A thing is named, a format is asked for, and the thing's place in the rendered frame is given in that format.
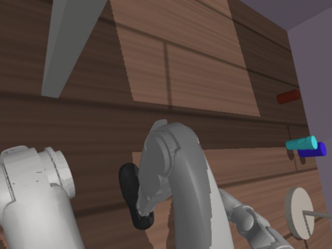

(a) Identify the floor lamp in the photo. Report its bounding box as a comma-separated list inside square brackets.
[284, 187, 332, 240]

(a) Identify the right robot hand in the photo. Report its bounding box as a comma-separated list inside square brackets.
[218, 188, 242, 222]

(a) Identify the right robot foot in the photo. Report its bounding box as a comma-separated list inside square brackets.
[119, 163, 154, 230]

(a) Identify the right robot arm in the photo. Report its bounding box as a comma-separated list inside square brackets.
[231, 204, 294, 249]

